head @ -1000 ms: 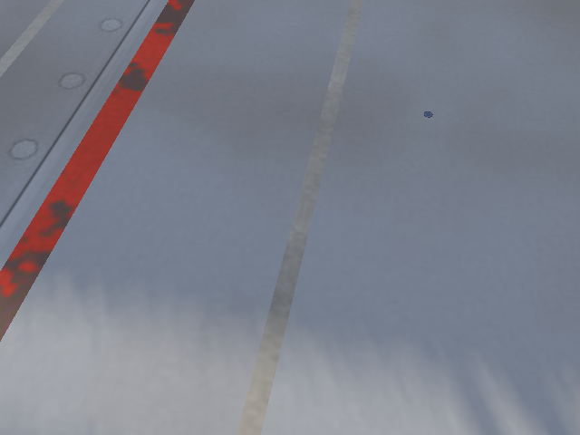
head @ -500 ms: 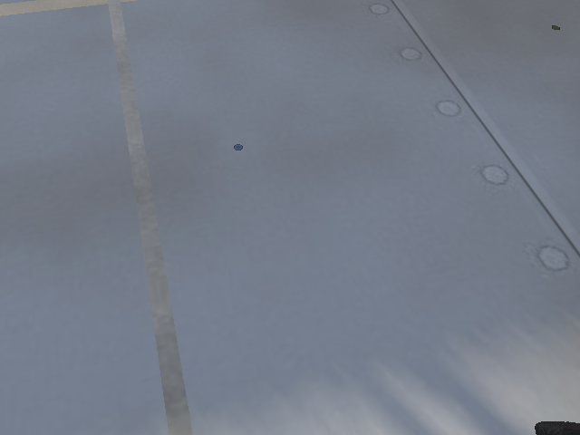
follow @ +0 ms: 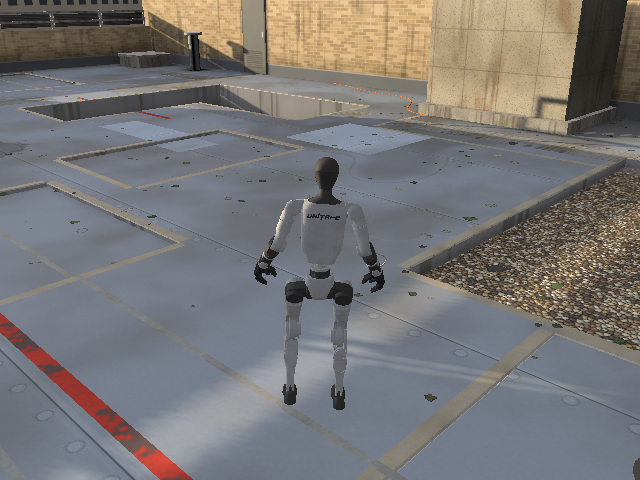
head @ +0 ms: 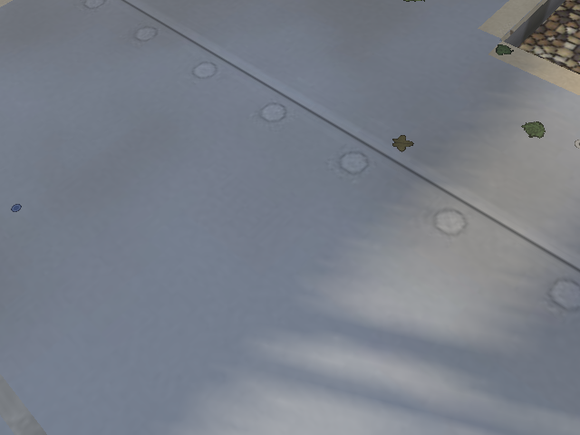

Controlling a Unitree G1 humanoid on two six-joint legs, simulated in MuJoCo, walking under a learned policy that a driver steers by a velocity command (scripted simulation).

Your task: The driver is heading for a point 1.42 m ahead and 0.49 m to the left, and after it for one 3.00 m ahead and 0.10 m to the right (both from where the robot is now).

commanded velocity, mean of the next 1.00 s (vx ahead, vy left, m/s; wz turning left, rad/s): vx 0.63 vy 0.00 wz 0.49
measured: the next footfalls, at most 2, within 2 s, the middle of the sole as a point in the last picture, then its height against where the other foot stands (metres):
left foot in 0.52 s outside the picture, level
right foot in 0.94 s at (243, 314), level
